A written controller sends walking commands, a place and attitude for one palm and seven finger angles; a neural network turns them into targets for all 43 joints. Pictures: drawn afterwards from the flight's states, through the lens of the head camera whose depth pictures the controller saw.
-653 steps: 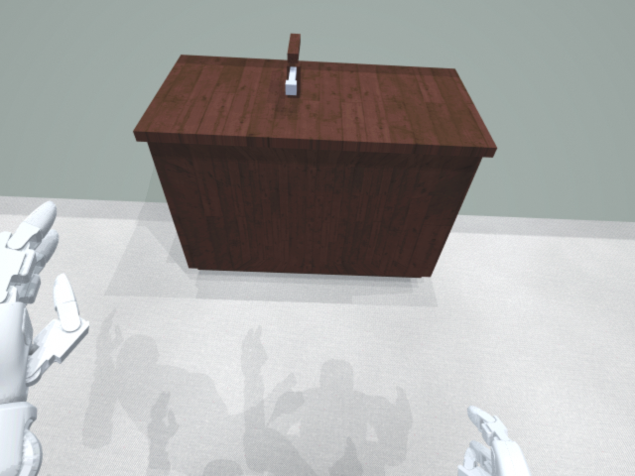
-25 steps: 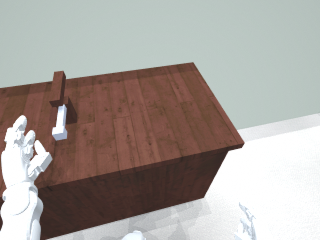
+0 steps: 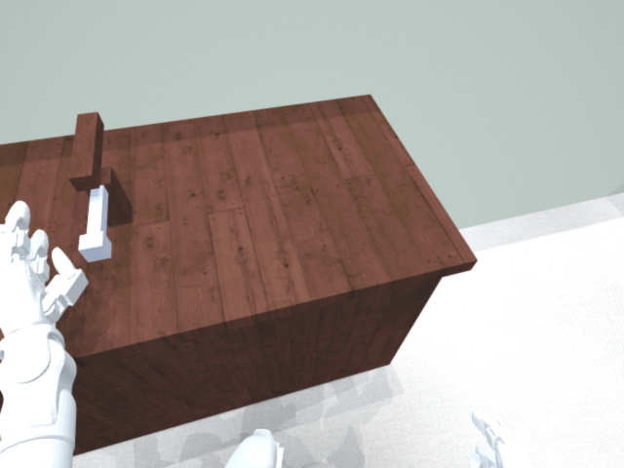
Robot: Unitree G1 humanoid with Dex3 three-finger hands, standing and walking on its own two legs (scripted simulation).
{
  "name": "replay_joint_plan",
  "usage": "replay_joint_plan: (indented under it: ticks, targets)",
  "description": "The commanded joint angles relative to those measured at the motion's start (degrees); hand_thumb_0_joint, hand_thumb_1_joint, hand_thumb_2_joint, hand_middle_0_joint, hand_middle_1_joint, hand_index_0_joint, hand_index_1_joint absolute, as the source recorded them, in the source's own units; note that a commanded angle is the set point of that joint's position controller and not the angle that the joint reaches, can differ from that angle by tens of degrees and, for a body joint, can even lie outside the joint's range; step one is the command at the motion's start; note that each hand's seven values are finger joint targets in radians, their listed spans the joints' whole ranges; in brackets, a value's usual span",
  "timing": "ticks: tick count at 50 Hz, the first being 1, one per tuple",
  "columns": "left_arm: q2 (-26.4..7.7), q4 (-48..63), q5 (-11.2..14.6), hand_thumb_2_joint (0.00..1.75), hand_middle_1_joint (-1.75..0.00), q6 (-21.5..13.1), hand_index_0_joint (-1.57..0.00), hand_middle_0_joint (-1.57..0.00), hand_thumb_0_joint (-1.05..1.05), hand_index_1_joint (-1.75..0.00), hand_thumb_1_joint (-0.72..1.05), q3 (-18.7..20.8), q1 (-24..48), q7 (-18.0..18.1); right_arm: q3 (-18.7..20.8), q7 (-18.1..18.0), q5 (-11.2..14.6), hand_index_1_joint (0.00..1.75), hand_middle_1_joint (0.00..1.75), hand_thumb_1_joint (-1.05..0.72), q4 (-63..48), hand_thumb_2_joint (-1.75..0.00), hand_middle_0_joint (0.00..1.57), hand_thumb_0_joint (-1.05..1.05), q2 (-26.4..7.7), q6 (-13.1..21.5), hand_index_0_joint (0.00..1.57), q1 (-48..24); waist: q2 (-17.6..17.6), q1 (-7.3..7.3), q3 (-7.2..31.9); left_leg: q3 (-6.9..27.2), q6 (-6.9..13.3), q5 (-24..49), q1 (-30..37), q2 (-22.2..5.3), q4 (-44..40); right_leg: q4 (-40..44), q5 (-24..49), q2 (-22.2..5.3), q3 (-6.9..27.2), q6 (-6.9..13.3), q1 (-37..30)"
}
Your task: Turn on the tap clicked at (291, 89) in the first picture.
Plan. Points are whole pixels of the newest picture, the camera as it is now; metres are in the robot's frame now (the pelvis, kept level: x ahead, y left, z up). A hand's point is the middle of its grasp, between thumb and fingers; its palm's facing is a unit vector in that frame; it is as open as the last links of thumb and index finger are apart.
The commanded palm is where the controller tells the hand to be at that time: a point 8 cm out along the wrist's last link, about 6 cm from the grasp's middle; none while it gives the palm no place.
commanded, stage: reach beside the lever's end, fingers flat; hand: left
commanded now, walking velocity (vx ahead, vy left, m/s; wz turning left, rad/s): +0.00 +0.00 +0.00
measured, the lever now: (95, 246) +0.36 +0.31 +0.06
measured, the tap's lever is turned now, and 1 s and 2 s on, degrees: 0 1 20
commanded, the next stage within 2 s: push the lever round in 0.54 s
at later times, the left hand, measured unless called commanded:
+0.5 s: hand (79, 273) +0.33 +0.32 +0.05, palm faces +0.53 -0.84 -0.11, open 7.8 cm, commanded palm +0.28 +0.35 +0.05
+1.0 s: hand (92, 270) +0.33 +0.31 +0.05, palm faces +0.53 -0.84 -0.11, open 7.8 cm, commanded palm +0.29 +0.33 +0.05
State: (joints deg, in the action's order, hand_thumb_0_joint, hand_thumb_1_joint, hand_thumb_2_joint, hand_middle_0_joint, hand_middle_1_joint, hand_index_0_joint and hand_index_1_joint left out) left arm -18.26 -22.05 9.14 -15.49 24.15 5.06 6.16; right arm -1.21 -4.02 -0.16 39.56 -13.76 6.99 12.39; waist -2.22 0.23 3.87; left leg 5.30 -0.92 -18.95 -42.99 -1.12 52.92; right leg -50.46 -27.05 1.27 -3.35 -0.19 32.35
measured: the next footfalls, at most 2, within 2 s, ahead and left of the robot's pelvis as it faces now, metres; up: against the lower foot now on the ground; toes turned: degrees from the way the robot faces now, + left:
none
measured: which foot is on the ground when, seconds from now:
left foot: down 0.00-1.00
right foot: down 0.00-1.00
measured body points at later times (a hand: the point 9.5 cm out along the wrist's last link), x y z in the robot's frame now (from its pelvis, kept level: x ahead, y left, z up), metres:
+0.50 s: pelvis +0.00 +0.00 -0.01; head +0.06 +0.02 +0.43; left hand +0.29 +0.36 +0.06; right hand +0.12 -0.25 -0.11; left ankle +0.07 +0.12 -0.69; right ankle -0.02 -0.13 -0.69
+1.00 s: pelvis +0.00 +0.00 -0.01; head +0.06 +0.02 +0.44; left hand +0.30 +0.35 +0.06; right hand +0.14 -0.25 -0.11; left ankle +0.07 +0.12 -0.69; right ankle -0.02 -0.13 -0.69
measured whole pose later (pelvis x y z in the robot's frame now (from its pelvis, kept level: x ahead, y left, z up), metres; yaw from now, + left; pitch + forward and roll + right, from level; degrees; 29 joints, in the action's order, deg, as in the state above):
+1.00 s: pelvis +0.00 +0.00 -0.01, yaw -1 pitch +11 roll -4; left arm -18.5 -24.8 8.4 -17.2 24.6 7.5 7.3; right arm -0.9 -3.1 -0.1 38.2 -13.9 3.7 13.3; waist -2.3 0.9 5.4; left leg 5.8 -0.9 -21.0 -47.8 -1.6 57.4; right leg -54.1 -28.7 2.0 -3.6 -0.2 36.7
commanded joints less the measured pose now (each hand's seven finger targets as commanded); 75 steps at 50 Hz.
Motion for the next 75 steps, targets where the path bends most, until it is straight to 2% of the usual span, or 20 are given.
replay_joint_plan:
  ticks: [1,2,3,7,11,20,23,26,27,32,36,37,43,50,52,53,55,58,67,75]
  targets:
    - [-16.2,9.7,0.4,0.9,-0.15,-5.6,-0.15,-0.15,0.0,-0.15,0.9,6.6,13.6,0.1,3.4,-0.5,-0.1,0.3,0.3,-0.9,-7.1,-0.9,0.2,0.0,-8.8,1.6,0.2,-0.9,-3.7,-0.15,15.7,-0.5,2.0,4.5,14.3,1.2,-6.1,7.2,11.7,1.2,0.2,1.9,2.7]
    - [-18.6,9.1,-0.2,0.9,-0.15,-5.8,-0.15,-0.15,0.0,-0.15,0.9,8.2,13.7,0.0,3.6,-0.4,0.0,0.3,0.3,-0.9,-6.8,-0.9,0.2,0.0,-9.0,1.3,0.2,-0.7,-4.8,-0.39,15.9,-0.4,2.0,5.4,14.2,1.0,-5.7,6.7,12.1,1.1,0.4,2.1,2.7]
    - [-16.5,9.8,0.0,0.9,-0.15,-6.1,-0.15,-0.15,0.0,-0.15,0.9,6.3,15.1,-0.4,3.5,-0.4,-0.1,0.3,0.3,-0.9,-7.1,-0.9,0.2,0.0,-8.8,1.1,0.2,-0.6,-4.8,0.33,16.9,-0.5,2.1,5.9,14.9,1.1,-5.3,6.4,12.7,1.1,0.3,1.9,3.2]
    - [-19.3,4.9,0.3,0.9,-0.15,-6.6,-0.15,-0.15,0.0,-0.15,0.9,8.9,15.5,-1.8,3.8,-0.4,0.0,0.3,0.3,-0.9,-6.1,-0.9,0.2,0.0,-9.4,0.4,0.2,0.6,-4.5,0.35,15.9,-0.5,2.2,5.4,12.4,0.8,-3.8,5.5,12.3,1.4,0.5,2.0,4.9]
    - [-17.5,7.3,1.1,0.9,-0.15,-7.2,-0.15,-0.15,0.0,-0.15,0.9,6.6,16.3,-3.0,3.7,-0.2,0.1,0.3,0.3,-0.9,-7.1,-0.9,0.2,0.0,-9.4,0.4,0.2,0.7,-6.0,0.38,18.1,-0.2,2.1,4.9,13.6,0.9,-3.7,5.1,11.3,1.5,0.4,2.0,5.6]
    - [-17.6,8.8,0.9,0.9,-0.15,-6.6,-0.15,-0.15,0.0,-0.15,0.9,7.0,14.8,-0.9,3.7,-0.2,0.2,0.3,0.3,-0.9,-7.5,-0.9,0.2,0.0,-9.5,-0.1,0.2,0.7,-4.9,0.49,17.5,0.8,2.0,2.4,13.2,0.7,-4.8,4.8,9.2,1.9,-0.2,2.0,6.3]
    - [-17.0,11.0,0.1,0.9,-0.15,-6.8,-0.15,-0.15,0.0,-0.15,0.9,6.0,15.4,-0.2,3.6,-0.1,0.1,0.3,0.3,-0.9,-7.9,-0.9,0.2,0.0,-9.2,-0.1,0.2,0.3,-8.1,0.49,18.0,1.0,1.8,2.3,14.6,0.6,-5.0,4.5,8.8,1.7,-0.2,2.1,6.9]
    - [-16.8,8.7,0.2,0.9,-0.15,-6.3,-0.15,-0.15,0.0,-0.15,0.9,6.0,15.7,0.3,3.4,-0.2,0.1,0.3,0.3,-0.9,-7.8,-0.9,0.2,0.0,-9.3,-0.3,0.2,0.2,-5.5,0.99,15.9,0.7,2.0,-0.4,12.4,0.7,-5.1,5.0,7.5,1.9,-0.2,2.0,7.3]
    - [-18.9,8.1,-0.1,0.9,-0.15,-6.3,-0.15,-0.15,0.0,-0.15,0.9,7.8,16.0,0.4,3.4,-0.4,0.2,0.3,0.3,-0.9,-7.4,-0.9,0.2,0.0,-9.3,-0.4,0.2,0.4,-5.4,0.75,16.0,0.7,2.1,0.5,12.4,0.6,-4.9,5.0,8.0,1.8,0.0,2.1,6.7]
    - [-18.0,7.6,-0.3,0.9,-0.15,-6.0,-0.15,-0.15,0.0,-0.15,0.9,6.7,15.7,0.1,3.4,-0.3,0.3,0.3,0.3,-0.9,-7.8,-0.9,0.2,0.0,-9.3,-0.6,0.2,0.5,-5.5,0.69,16.3,0.8,2.0,0.9,12.9,0.5,-5.1,5.0,8.2,1.9,-0.1,2.1,6.6]
    - [-14.5,7.8,0.2,0.9,-0.15,-6.0,-0.15,-0.15,0.0,-0.15,0.9,3.6,17.9,0.0,3.3,-0.3,0.3,0.3,0.3,-0.9,-7.9,-0.9,0.2,0.0,-9.2,-0.4,0.2,0.3,-4.6,1.74,16.5,0.7,2.1,0.2,12.9,0.7,-4.6,5.1,8.2,1.9,0.0,1.9,7.4]
    - [-16.7,7.0,-0.2,0.9,-0.15,-5.8,-0.15,-0.15,0.0,-0.15,0.9,5.5,17.1,0.2,3.4,-0.3,0.2,0.3,0.3,-0.9,-7.5,-0.9,0.2,0.0,-9.3,-0.5,0.2,0.6,-4.7,1.16,16.7,0.6,2.2,1.2,12.8,0.6,-4.3,5.1,8.8,1.8,0.1,2.0,6.7]
    - [-14.2,10.3,-0.7,0.9,-0.15,-6.0,-0.15,-0.15,0.0,-0.15,0.9,3.1,17.4,1.0,3.3,0.3,0.2,0.3,0.3,-0.9,-8.3,-0.9,0.2,0.0,-8.8,-0.7,0.2,0.3,-6.7,1.12,18.2,0.4,2.0,4.5,14.6,0.7,-4.1,4.7,11.1,1.7,0.0,2.1,6.0]
    - [-13.8,10.5,-0.7,0.9,-0.15,-6.6,-0.15,-0.15,0.0,-0.15,0.9,3.5,15.1,1.7,3.8,0.4,0.1,0.3,0.3,-0.9,-8.1,-0.9,0.2,0.0,-8.8,-1.0,0.2,0.2,-4.2,1.15,17.6,-0.1,2.1,5.1,13.7,0.6,-3.6,4.9,12.1,1.9,0.1,2.0,5.2]
    - [-13.4,12.3,-1.0,0.9,-0.15,-6.9,-0.15,-0.15,0.0,-0.15,0.9,2.8,14.5,1.8,3.8,0.4,0.1,0.3,0.3,-0.9,-8.1,-0.9,0.2,0.0,-8.8,-0.9,0.2,0.1,-6.1,0.85,18.7,0.0,2.0,6.9,14.9,0.5,-3.5,4.5,13.1,1.7,0.1,2.2,4.8]
    - [-11.3,12.7,-0.8,0.9,-0.15,-6.8,-0.15,-0.15,0.0,-0.15,0.9,1.1,14.5,1.8,3.8,0.6,0.1,0.3,0.3,-0.9,-8.3,-0.9,0.2,0.0,-8.6,-0.8,0.2,-0.1,-6.6,1.19,18.6,0.0,1.9,6.4,15.3,0.7,-3.6,4.5,12.7,1.7,0.0,2.0,5.3]
    - [-11.5,11.6,-0.8,0.9,-0.15,-6.7,-0.15,-0.15,0.0,-0.15,0.9,1.4,13.7,2.1,3.8,0.5,0.2,0.3,0.3,-0.9,-8.3,-0.9,0.2,0.0,-8.6,-0.8,0.2,-0.3,-4.2,1.27,16.9,-0.1,2.0,4.7,13.8,0.7,-3.9,5.0,11.7,1.8,0.0,2.0,5.4]
    - [-10.3,12.5,-1.2,0.9,-0.15,-6.8,-0.15,-0.15,0.0,-0.15,0.9,0.1,14.7,2.7,3.8,0.5,0.2,0.3,0.3,-0.9,-8.3,-0.9,0.2,0.0,-8.5,-0.7,0.2,-0.6,-4.6,1.41,17.2,0.0,2.0,4.1,14.1,0.8,-4.0,5.0,11.1,1.7,0.1,2.0,5.5]
    - [-10.5,12.6,-2.1,0.9,-0.15,-6.6,-0.15,-0.15,0.0,-0.15,0.9,0.1,14.9,4.0,3.8,0.6,0.1,0.3,0.3,-0.9,-8.2,-0.9,0.2,0.0,-8.4,-0.9,0.2,-0.8,-4.4,1.19,17.2,0.0,2.0,4.3,14.1,0.7,-3.8,4.8,11.5,1.7,0.1,2.2,5.2]
    - [-5.5,14.0,-3.6,0.9,-0.15,-6.6,-0.15,-0.15,0.0,-0.15,0.9,-4.7,17.3,8.2,3.6,1.1,-0.2,0.3,0.3,-0.9,-9.0,-0.9,0.2,0.0,-8.0,-0.8,0.2,-2.0,-3.9,1.55,17.4,0.6,1.8,0.7,14.1,0.9,-4.4,4.6,8.8,1.6,-0.2,2.2,6.2]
